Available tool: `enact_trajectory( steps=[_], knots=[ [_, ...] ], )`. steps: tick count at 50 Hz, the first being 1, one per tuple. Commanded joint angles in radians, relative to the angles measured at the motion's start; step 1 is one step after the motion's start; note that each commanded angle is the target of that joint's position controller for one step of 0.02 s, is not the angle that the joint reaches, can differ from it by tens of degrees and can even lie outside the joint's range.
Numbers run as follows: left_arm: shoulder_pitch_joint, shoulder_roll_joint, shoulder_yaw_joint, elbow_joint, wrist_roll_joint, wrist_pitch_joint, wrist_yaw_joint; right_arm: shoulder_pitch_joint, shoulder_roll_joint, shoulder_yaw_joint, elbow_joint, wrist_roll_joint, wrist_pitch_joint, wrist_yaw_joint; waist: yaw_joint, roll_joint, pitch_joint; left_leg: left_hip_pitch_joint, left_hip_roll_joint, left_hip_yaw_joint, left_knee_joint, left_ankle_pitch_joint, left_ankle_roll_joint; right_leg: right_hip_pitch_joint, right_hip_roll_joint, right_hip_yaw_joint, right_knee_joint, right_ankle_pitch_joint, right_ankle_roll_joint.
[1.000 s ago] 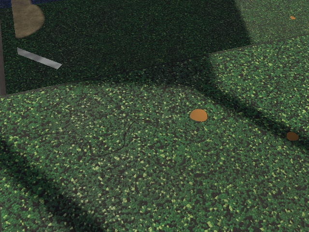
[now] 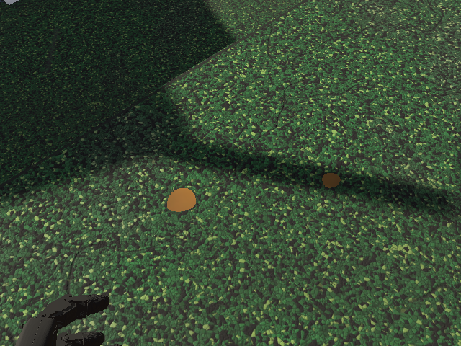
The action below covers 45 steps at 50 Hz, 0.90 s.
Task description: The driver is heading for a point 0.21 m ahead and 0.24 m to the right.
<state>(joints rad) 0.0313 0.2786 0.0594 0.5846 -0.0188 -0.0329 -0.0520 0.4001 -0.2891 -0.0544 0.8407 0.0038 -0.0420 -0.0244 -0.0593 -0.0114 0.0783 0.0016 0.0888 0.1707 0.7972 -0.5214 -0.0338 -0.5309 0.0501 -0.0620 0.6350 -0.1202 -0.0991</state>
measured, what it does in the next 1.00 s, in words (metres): walks ahead, turning right: left foot, then right foot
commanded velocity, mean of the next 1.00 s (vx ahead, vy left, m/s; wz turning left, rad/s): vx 0.08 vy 0.00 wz -0.57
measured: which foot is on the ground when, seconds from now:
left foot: up 0.00-0.46, down 0.48-0.90, up 0.92-1.00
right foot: down 0.00-0.48, up 0.50-0.88, down 0.90-1.00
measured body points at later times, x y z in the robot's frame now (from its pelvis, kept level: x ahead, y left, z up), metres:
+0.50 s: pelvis +0.17 +0.02 +0.02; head +0.20 +0.02 +0.47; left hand +0.39 +0.27 -0.08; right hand +0.28 -0.28 -0.06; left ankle +0.28 +0.12 -0.71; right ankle +0.12 -0.07 -0.70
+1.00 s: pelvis +0.17 -0.01 +0.03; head +0.18 -0.06 +0.47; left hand +0.45 +0.14 -0.05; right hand +0.12 -0.33 -0.09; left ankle +0.25 +0.12 -0.65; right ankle +0.12 -0.09 -0.71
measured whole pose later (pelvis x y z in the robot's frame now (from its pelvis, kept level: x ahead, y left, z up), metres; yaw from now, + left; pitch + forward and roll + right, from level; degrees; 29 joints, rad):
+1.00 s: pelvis +0.17 -0.01 +0.03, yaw -34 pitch +1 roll +1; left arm 0.19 0.28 0.06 0.64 0.01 0.04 0.00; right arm 0.16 -0.32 -0.08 0.70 0.00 0.03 -0.03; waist -0.01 0.05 0.05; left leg -0.49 0.06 0.03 1.00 -0.50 -0.06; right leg -0.30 0.02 0.01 0.56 -0.28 -0.04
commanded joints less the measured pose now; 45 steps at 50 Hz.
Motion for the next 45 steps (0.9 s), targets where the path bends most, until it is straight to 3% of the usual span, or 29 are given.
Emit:
enact_trajectory(
  steps=[1, 2, 3, 4, 5, 7, 10, 14, 17, 20, 22, 23, 24, 25, 26, 27, 28, 29, 32, 37, 42, 44, 45],
  knots=[
    [0.296, 0.228, 0.074, -0.028, 0.016, -0.005, 0.022, -0.059, -0.175, -0.023, -0.164, 0.011, -0.065, 0.015, 0.178, -0.059, -0.488, -0.697, -0.084, -0.296, 0.693, -0.078, 0.002, 0.912, -0.393, 0.762, -0.255, 0.269, -0.314],
    [0.243, 0.198, 0.061, -0.015, 0.011, -0.014, 0.02, -0.131, -0.166, -0.019, -0.202, 0.03, -0.069, 0.013, 0.143, -0.041, -0.325, -0.719, -0.055, -0.271, 0.632, 0.011, 0.012, 0.758, -0.35, 0.602, -0.266, 0.335, -0.271],
    [0.19, 0.174, 0.054, -0.012, -0.002, -0.02, 0.019, -0.126, -0.154, -0.02, -0.186, 0.012, -0.066, 0.001, 0.09, 0.05, -0.218, -0.695, -0.014, -0.257, 0.556, 0.076, 0.003, 0.594, -0.289, 0.492, -0.276, 0.397, -0.226],
    [0.144, 0.157, 0.051, -0.018, -0.003, -0.021, 0.022, -0.112, -0.163, -0.026, -0.18, -0.006, -0.056, -0.007, 0.056, 0.042, -0.179, -0.645, 0.011, -0.257, 0.498, 0.114, -0.006, 0.479, -0.255, 0.427, -0.291, 0.431, -0.207],
    [0.118, 0.156, 0.049, -0.024, 0.011, -0.019, 0.025, -0.094, -0.168, -0.029, -0.177, -0.01, -0.04, -0.007, 0.026, 0.012, -0.162, -0.578, 0.021, -0.26, 0.474, 0.139, -0.011, 0.379, -0.23, 0.391, -0.316, 0.451, -0.199],
    [0.106, 0.162, 0.051, -0.007, 0.018, -0.021, 0.03, -0.076, -0.139, -0.024, -0.176, -0.019, -0.016, -0.01, 0.005, -0.013, -0.161, -0.533, 0.012, -0.242, 0.411, 0.168, -0.039, 0.277, -0.205, 0.346, -0.328, 0.54, -0.207],
    [0.127, 0.181, 0.055, 0.021, 0.013, -0.009, 0.049, -0.125, -0.112, -0.016, -0.198, -0.03, 0.001, -0.019, 0.015, -0.03, -0.179, -0.558, -0.019, -0.232, 0.294, 0.238, -0.069, 0.251, -0.17, 0.311, -0.302, 0.603, -0.192],
    [0.143, 0.186, 0.054, 0.04, 0.0, 0.029, 0.075, -0.242, -0.098, -0.009, -0.24, -0.022, 0.011, -0.017, 0.052, -0.06, -0.194, -0.574, -0.049, -0.251, 0.105, 0.347, -0.082, 0.282, -0.135, 0.347, -0.263, 0.407, -0.135],
    [0.158, 0.194, 0.056, 0.046, 0.0, 0.046, 0.085, -0.317, -0.101, -0.007, -0.266, -0.012, 0.009, -0.009, 0.082, -0.084, -0.184, -0.572, -0.076, -0.276, -0.022, 0.353, -0.077, 0.321, -0.148, 0.428, -0.238, 0.265, -0.123],
    [0.163, 0.189, 0.052, 0.045, 0.001, 0.058, 0.085, -0.33, -0.115, -0.014, -0.277, -0.01, -0.004, 0.002, 0.088, -0.114, -0.186, -0.519, -0.112, -0.285, -0.126, 0.278, -0.056, 0.366, -0.159, 0.504, -0.168, 0.294, -0.118],
    [0.134, 0.176, 0.046, 0.034, -0.007, 0.063, 0.086, -0.289, -0.121, -0.023, -0.269, -0.008, -0.015, 0.007, 0.057, -0.139, -0.183, -0.419, -0.122, -0.278, -0.277, 0.315, -0.026, 0.378, -0.137, 0.546, -0.12, 0.295, -0.087],
    [0.112, 0.162, 0.04, 0.025, -0.01, 0.066, 0.087, -0.252, -0.126, -0.028, -0.259, -0.01, -0.023, 0.008, 0.028, -0.138, -0.18, -0.313, -0.099, -0.271, -0.411, 0.463, -0.002, 0.345, -0.099, 0.538, -0.08, 0.241, -0.051],
    [0.153, 0.113, 0.026, 0.015, 0.004, 0.064, 0.086, -0.224, -0.183, -0.04, -0.263, -0.024, -0.024, 0.001, 0.048, -0.027, -0.24, -0.137, 0.075, -0.389, -0.414, 0.683, 0.063, 0.257, -0.039, 0.467, 0.06, 0.001, 0.002],
    [0.244, 0.09, 0.022, 0.015, 0.003, 0.058, 0.088, -0.245, -0.242, -0.052, -0.27, -0.055, -0.008, -0.002, 0.111, 0.252, -0.23, -0.01, 0.289, -0.646, -0.41, 1.009, 0.247, 0.022, 0.129, 0.287, 0.253, -0.499, 0.076],
    [0.266, 0.184, 0.044, 0.029, 0.014, 0.051, 0.085, -0.18, -0.182, -0.046, -0.258, -0.043, -0.002, 0.0, 0.079, 0.275, -0.273, 0.006, 0.374, -0.773, -0.416, 1.014, 0.342, -0.047, 0.081, 0.25, 0.476, -0.598, 0.131],
    [0.252, 0.23, 0.063, 0.045, 0.004, 0.057, 0.083, -0.196, -0.136, -0.031, -0.269, -0.032, 0.002, -0.003, 0.069, 0.186, -0.238, -0.022, 0.329, -0.659, -0.397, 0.957, 0.324, -0.071, 0.045, 0.248, 0.588, -0.529, 0.158],
    [0.235, 0.223, 0.067, 0.062, -0.004, 0.072, 0.087, -0.227, -0.11, -0.026, -0.273, -0.027, 0.009, -0.005, 0.072, 0.126, -0.199, -0.059, 0.252, -0.537, -0.392, 0.875, 0.274, -0.083, 0.022, 0.224, 0.629, -0.461, 0.18],
    [0.22, 0.206, 0.066, 0.061, -0.006, 0.086, 0.092, -0.254, -0.103, -0.024, -0.277, -0.019, 0.016, -0.009, 0.075, 0.114, -0.172, -0.09, 0.211, -0.472, -0.404, 0.789, 0.243, -0.095, 0.007, 0.214, 0.638, -0.408, 0.192],
    [0.184, 0.125, 0.046, 0.034, -0.015, 0.1, 0.087, -0.273, -0.115, -0.029, -0.27, -0.029, 0.031, -0.017, 0.068, 0.167, -0.141, -0.149, 0.138, -0.322, -0.454, 0.732, 0.23, -0.045, -0.008, 0.126, 0.53, -0.318, 0.211],
    [0.122, 0.1, 0.033, -0.011, -0.002, 0.094, 0.07, -0.265, -0.159, -0.053, -0.254, -0.02, 0.045, -0.019, 0.033, 0.201, -0.188, -0.113, 0.198, -0.266, -0.469, 0.699, 0.263, 0.052, -0.07, 0.082, 0.292, -0.285, 0.198],
    [0.146, 0.119, 0.046, -0.02, -0.001, 0.101, 0.044, -0.28, -0.188, -0.067, -0.233, 0.007, 0.047, -0.007, 0.048, 0.205, -0.176, -0.149, 0.226, -0.222, -0.438, 0.579, 0.231, 0.192, -0.068, 0.021, 0.045, -0.211, 0.134],
    [0.217, 0.122, 0.056, 0.008, 0.002, 0.099, 0.041, -0.266, -0.164, -0.061, -0.213, 0.022, 0.049, -0.007, 0.082, 0.166, -0.173, -0.235, 0.189, -0.167, -0.337, 0.488, 0.155, 0.355, -0.03, 0.005, -0.158, -0.08, 0.073],
    [0.252, 0.167, 0.07, 0.012, 0.004, 0.096, 0.049, -0.211, -0.117, -0.048, -0.192, 0.01, 0.049, 0.001, 0.079, 0.024, -0.164, -0.372, 0.127, -0.086, -0.188, 0.336, 0.069, 0.486, -0.097, 0.135, -0.253, 0.076, 0.025]
  ],
)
